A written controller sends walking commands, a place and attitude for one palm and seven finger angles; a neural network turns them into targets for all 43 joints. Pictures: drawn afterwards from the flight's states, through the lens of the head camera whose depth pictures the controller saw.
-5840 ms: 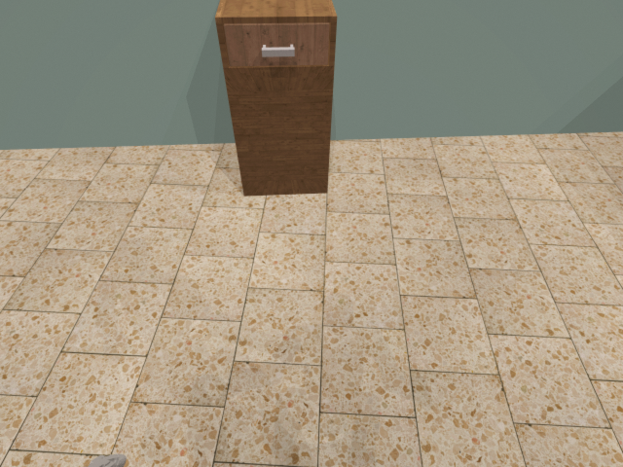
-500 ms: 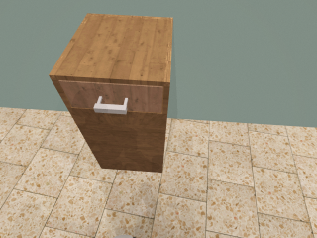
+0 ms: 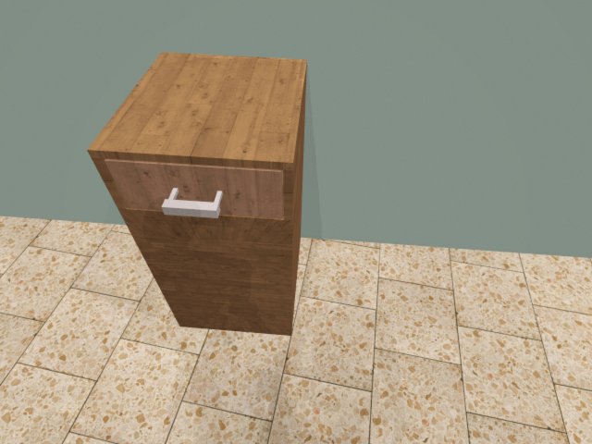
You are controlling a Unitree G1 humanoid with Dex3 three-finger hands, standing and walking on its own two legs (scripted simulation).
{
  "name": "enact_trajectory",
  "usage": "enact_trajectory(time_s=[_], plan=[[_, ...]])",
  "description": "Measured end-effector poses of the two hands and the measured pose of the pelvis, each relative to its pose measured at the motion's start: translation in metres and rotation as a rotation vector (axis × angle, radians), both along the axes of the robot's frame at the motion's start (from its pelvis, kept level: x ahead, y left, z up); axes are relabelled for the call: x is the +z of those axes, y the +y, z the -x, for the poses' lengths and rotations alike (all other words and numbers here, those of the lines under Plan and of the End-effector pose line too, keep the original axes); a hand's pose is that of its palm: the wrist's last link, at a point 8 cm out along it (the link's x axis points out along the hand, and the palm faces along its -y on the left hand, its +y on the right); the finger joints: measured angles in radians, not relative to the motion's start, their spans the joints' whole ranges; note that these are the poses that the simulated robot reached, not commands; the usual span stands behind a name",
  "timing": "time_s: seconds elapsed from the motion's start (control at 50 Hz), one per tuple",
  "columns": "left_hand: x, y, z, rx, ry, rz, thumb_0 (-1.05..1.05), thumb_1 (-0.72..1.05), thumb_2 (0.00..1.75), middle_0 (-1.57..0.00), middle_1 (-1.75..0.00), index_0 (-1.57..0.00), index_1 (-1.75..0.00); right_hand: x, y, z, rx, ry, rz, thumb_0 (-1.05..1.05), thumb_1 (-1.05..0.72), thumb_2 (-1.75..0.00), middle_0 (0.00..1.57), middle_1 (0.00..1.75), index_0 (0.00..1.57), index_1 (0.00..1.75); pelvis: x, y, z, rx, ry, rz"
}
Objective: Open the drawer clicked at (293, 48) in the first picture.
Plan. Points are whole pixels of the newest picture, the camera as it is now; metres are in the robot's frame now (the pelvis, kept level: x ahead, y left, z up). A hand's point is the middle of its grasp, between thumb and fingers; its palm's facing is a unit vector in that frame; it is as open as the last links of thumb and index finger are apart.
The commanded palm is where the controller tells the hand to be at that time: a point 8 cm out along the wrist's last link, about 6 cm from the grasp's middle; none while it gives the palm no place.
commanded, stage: come to a stop and stand still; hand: left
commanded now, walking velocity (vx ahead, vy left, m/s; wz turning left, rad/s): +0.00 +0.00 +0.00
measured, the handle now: (194, 201) +0.57 +0.26 -0.07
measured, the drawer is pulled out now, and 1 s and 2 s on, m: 0.00 0.00 0.00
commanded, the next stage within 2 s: look again from close up in 0.12 s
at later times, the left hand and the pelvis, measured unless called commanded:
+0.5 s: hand out of the picture -0.02 +0.20 -0.18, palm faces +0.04 -0.98 -0.17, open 7.3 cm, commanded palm none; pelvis -0.02 +0.04 -0.01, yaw +0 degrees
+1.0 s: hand out of the picture -0.03 +0.21 -0.18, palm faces +0.03 -0.99 -0.15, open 7.3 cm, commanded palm none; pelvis +0.01 +0.06 -0.01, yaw -1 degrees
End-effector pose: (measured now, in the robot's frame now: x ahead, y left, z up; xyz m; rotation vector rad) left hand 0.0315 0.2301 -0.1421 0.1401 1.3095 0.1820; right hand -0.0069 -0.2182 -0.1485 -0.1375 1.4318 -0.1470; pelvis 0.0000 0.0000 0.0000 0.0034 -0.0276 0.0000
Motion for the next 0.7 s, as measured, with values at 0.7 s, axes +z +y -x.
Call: enact_trajectory(time_s=[0.7], plan=[[-0.006,0.039,0.057,-0.01,0.064,0.033,0.0,0.91,0.9,-0.2,-0.3,-0.2,-0.3,0.001,0.065,0.026,0.016,-0.055,-0.031,0.01,-0.92,-0.9,0.2,0.3,0.2,0.3,-0.002,0.054,0.015,-0.004,0.008,0.005]])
